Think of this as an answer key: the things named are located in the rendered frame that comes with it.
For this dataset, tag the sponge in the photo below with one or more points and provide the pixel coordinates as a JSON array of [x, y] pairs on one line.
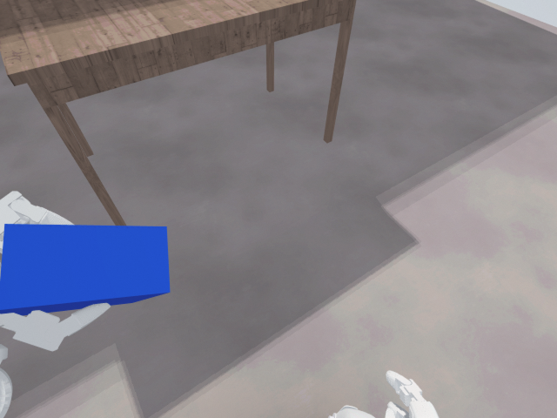
[[55, 268]]

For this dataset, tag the left robot hand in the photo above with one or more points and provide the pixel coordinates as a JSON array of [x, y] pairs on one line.
[[39, 328]]

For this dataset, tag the right robot hand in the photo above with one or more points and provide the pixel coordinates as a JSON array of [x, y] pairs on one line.
[[411, 396]]

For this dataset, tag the table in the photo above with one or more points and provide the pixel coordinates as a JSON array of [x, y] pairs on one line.
[[71, 49]]

